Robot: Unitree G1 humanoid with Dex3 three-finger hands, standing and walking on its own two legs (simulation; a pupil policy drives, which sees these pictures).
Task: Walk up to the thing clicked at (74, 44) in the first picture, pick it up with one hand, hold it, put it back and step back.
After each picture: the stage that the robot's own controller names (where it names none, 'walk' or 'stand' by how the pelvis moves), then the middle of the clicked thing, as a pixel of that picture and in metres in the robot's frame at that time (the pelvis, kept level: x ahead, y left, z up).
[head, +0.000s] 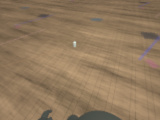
stand; (74, 44) +1.69 +0.43 -0.72
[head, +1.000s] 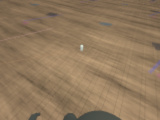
walk; (81, 47) +1.59 +0.18 -0.71
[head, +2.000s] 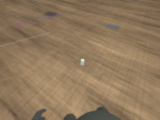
walk; (82, 62) +1.05 +0.10 -0.72
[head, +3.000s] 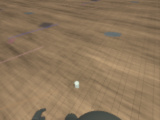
walk; (76, 84) +0.60 +0.19 -0.69
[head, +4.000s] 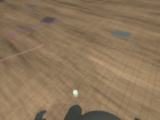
walk; (75, 93) +0.40 +0.21 -0.69
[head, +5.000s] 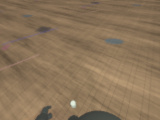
stand; (73, 104) +0.33 +0.20 -0.72
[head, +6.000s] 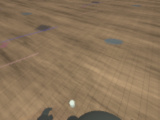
stand; (72, 103) +0.33 +0.20 -0.73
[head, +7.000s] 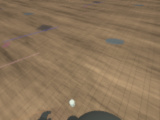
stand; (72, 103) +0.33 +0.21 -0.73
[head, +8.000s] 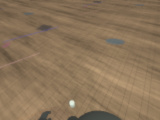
stand; (72, 104) +0.32 +0.21 -0.73
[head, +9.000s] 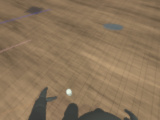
go down; (69, 92) +0.35 +0.22 -0.68
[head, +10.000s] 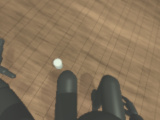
go down; (58, 64) +0.39 +0.27 -0.28
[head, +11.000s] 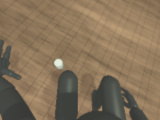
close in; (59, 64) +0.39 +0.27 -0.29
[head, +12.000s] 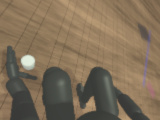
close in; (28, 63) +0.37 +0.30 -0.21
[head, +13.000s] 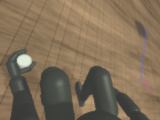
close; (25, 62) +0.37 +0.31 -0.21
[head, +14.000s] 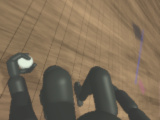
lift; (25, 62) +0.35 +0.31 -0.22
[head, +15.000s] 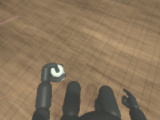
lift; (58, 73) +0.31 +0.22 -0.02
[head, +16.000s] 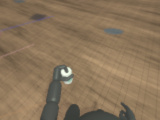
hold; (67, 75) +0.33 +0.17 +0.00
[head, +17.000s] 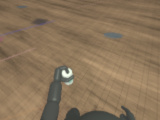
hold; (67, 76) +0.33 +0.17 +0.00
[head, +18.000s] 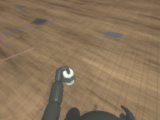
crouch; (69, 77) +0.33 +0.16 -0.01
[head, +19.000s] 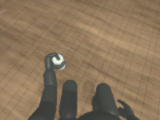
crouch; (59, 62) +0.41 +0.23 -0.08
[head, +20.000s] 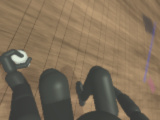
lower; (22, 59) +0.38 +0.32 -0.22
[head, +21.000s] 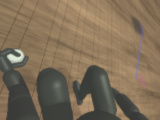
lower; (17, 59) +0.39 +0.32 -0.22
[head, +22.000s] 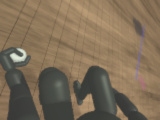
lower; (20, 58) +0.38 +0.32 -0.22
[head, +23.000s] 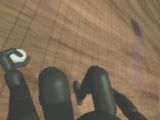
lower; (19, 58) +0.38 +0.32 -0.22
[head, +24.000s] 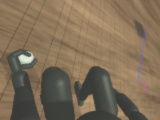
loosen; (26, 60) +0.37 +0.30 -0.22
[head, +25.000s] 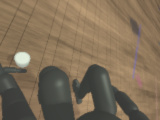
withdraw; (22, 60) +0.37 +0.30 -0.22
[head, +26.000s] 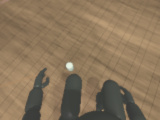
walk; (70, 66) +0.42 +0.23 -0.37
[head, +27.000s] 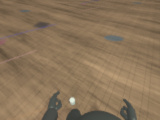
stand; (72, 101) +0.35 +0.19 -0.66
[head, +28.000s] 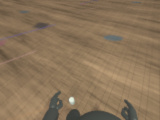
stand; (71, 101) +0.35 +0.20 -0.67
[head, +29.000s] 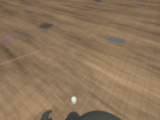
stand; (73, 100) +0.36 +0.19 -0.71
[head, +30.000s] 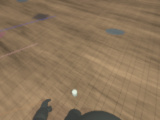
walk; (74, 92) +0.39 +0.16 -0.70
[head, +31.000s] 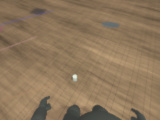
walk; (74, 78) +0.59 +0.19 -0.71
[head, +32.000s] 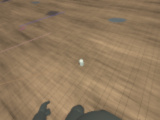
walk; (81, 62) +0.93 +0.22 -0.70
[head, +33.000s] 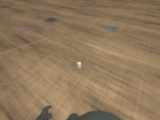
stand; (79, 64) +1.01 +0.22 -0.71
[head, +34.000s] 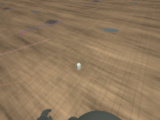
stand; (78, 66) +1.02 +0.23 -0.72
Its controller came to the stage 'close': yes
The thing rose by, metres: 0.71
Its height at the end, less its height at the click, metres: +0.00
